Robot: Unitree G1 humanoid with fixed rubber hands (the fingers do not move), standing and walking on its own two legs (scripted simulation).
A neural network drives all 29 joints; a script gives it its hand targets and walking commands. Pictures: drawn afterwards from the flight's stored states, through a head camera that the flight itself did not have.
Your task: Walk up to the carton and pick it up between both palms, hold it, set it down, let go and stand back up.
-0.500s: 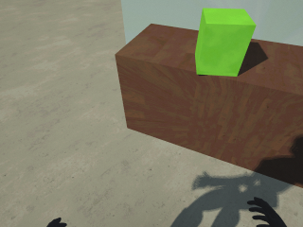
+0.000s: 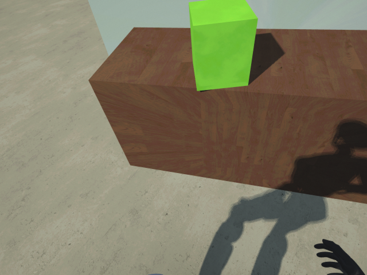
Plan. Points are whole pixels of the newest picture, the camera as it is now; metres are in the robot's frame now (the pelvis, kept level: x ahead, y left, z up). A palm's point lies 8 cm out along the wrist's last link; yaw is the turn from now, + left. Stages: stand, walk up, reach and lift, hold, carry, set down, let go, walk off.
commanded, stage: walk up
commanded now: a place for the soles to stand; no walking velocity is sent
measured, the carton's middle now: (219, 44) +0.88 -0.13 +0.05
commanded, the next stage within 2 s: none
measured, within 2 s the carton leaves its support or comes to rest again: neither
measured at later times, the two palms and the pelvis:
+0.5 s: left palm out of the picture +0.16 +0.39 -0.08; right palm out of the picture +0.12 -0.25 -0.08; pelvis +0.05 +0.08 -0.01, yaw -7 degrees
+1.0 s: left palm (39, 255) +0.21 +0.39 -0.10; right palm out of the picture +0.09 -0.24 -0.08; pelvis +0.06 +0.10 -0.01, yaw -13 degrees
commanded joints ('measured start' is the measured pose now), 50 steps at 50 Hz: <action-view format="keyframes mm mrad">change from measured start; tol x32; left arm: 1 137 258 105 -92 -12 -10 47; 50 -153 200 81 -71 14 41 1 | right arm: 1 -84 -140 -80 -50 -26 9 -2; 50 90 -237 -85 19 -47 -56 -43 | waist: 1 69 -128 -8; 13 -105 185 -192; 39 25 -250 -35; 50 -9 154 -37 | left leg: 1 -297 3 -14 -42 13 22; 8 -154 -19 14 -291 -101 25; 11 380 -17 -5 -556 120 73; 13 577 388 -606 -736 9 206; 27 37 235 -82 -417 334 205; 31 -196 25 -15 -20 -308 10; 42 232 -28 81 -449 41 37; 45 167 390 -616 -829 -559 232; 50 144 228 -265 -622 -5 186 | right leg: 1 276 -213 374 -246 732 -2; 11 -139 -119 219 87 482 -86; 14 -474 30 76 564 -181 20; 27 -10 -11 -75 -115 79 37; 30 66 -342 622 -366 -50 -74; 44 -496 -14 95 196 -182 -8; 50 -258 -6 -52 172 -155 30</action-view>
